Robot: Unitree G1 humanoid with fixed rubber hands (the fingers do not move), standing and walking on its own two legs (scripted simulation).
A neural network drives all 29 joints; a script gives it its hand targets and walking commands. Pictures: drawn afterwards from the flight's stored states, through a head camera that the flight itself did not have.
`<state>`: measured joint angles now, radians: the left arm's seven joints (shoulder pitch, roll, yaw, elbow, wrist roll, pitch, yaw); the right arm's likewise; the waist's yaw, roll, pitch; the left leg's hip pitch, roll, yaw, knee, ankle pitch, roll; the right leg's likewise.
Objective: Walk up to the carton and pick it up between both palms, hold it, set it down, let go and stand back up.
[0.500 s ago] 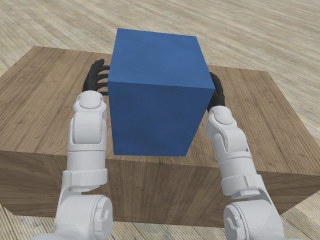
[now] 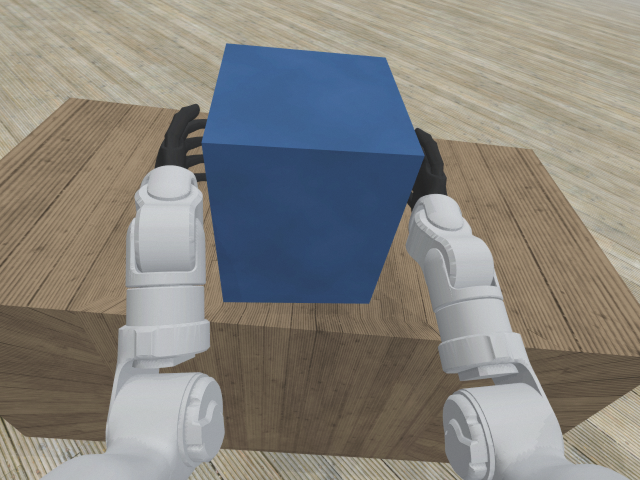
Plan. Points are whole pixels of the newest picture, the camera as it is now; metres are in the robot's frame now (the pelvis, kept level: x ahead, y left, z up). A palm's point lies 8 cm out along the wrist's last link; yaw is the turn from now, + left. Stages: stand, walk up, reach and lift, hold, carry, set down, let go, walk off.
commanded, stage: reach and lift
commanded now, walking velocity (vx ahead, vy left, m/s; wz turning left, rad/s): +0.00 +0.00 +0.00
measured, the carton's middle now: (302, 182) +0.43 -0.01 +0.17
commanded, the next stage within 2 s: hold in 0.40 s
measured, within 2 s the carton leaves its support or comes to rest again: neither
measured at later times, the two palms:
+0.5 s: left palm (172, 162) +0.38 +0.14 +0.23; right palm (432, 182) +0.36 -0.15 +0.22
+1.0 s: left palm (143, 159) +0.36 +0.16 +0.26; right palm (425, 164) +0.36 -0.13 +0.25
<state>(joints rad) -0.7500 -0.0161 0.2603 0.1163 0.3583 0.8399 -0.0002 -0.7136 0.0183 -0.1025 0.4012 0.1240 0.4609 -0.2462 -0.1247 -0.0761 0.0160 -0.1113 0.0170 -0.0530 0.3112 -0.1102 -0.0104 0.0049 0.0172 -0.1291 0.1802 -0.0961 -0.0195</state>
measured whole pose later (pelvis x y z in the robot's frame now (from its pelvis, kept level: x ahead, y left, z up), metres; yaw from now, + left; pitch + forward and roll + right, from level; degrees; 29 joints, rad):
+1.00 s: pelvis -0.01 -0.01 +0.00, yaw +0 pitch -6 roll -1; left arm -0.80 0.00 0.30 0.01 0.37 1.02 -0.02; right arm -0.82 -0.02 -0.07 0.36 0.25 0.63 -0.31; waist -0.10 -0.06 -0.02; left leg -0.10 0.02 -0.05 0.31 -0.10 -0.02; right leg 0.00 0.02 -0.13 0.20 -0.10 -0.03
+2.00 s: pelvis +0.00 +0.00 +0.00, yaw -1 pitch -7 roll -1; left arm -0.74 -0.03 0.29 -0.08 0.39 1.04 -0.03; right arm -0.77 -0.04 -0.02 0.30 0.29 0.64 -0.33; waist -0.10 -0.07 0.00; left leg -0.05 0.02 -0.04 0.29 -0.11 -0.02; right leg 0.05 0.02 -0.12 0.19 -0.11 -0.02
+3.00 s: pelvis +0.00 -0.01 +0.00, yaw -1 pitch -7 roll -1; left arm -0.75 -0.02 0.29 -0.07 0.39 1.04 -0.03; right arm -0.78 -0.03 -0.03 0.31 0.28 0.64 -0.34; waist -0.10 -0.07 0.00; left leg -0.06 0.02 -0.04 0.30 -0.11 -0.02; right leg 0.04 0.02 -0.12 0.19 -0.11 -0.03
